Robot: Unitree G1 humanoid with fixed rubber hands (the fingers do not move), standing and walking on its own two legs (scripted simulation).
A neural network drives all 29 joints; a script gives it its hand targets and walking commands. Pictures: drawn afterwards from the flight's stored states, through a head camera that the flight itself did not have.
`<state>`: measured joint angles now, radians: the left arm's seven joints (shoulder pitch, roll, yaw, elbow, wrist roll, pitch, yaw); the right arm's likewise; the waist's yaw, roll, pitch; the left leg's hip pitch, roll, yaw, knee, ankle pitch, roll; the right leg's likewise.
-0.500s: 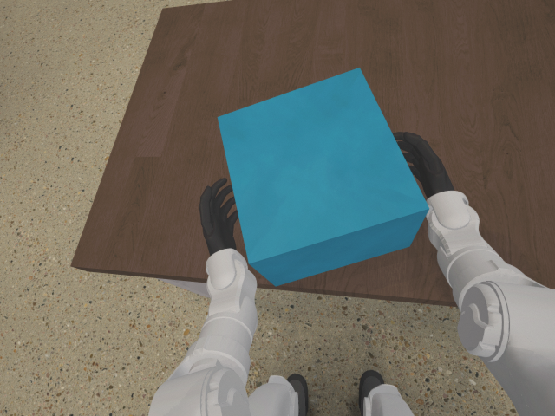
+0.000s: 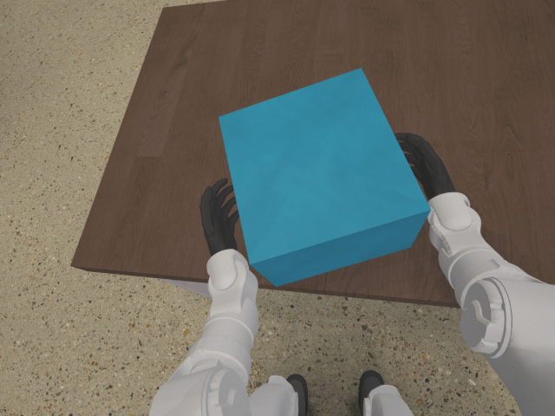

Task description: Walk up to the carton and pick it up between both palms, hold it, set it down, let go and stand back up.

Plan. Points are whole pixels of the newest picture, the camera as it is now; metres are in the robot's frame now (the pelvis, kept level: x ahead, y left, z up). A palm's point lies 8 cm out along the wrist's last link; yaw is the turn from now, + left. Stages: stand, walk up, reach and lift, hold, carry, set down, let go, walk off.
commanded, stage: reach and lift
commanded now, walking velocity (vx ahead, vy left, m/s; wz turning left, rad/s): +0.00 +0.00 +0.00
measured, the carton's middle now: (316, 183) +0.46 +0.05 -0.05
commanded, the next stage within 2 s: none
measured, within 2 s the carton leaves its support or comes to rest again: leaves its support in 0.72 s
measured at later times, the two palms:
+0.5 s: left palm (216, 241) +0.34 +0.19 -0.03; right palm (427, 183) +0.46 -0.11 -0.04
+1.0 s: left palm (209, 246) +0.33 +0.19 -0.02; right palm (426, 177) +0.45 -0.10 +0.00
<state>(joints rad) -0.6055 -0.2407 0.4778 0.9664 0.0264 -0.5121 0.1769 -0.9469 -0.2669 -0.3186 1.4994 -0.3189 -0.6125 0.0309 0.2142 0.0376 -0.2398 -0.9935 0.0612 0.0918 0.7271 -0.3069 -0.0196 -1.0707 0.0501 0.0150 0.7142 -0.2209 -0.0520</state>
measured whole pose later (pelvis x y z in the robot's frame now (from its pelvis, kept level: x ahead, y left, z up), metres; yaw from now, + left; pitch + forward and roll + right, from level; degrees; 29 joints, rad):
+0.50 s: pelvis +0.00 +0.01 +0.00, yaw +0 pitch +35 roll +0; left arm -0.58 -0.24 0.44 0.97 0.03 -0.52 0.19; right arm -0.95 -0.29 -0.18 1.58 -0.23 -0.68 0.00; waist 0.21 0.04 -0.29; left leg -1.02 0.06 0.08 0.73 -0.31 -0.02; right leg -1.07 0.05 0.00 0.67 -0.20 -0.04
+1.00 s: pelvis +0.00 +0.01 +0.00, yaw +1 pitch +34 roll -1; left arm -0.50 -0.15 0.34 0.97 0.02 -0.47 0.24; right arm -0.94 -0.21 0.00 1.54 -0.08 -0.57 -0.02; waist 0.14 0.04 -0.35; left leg -1.01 0.06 0.05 0.73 -0.30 -0.02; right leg -1.04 0.05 -0.02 0.65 -0.20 -0.04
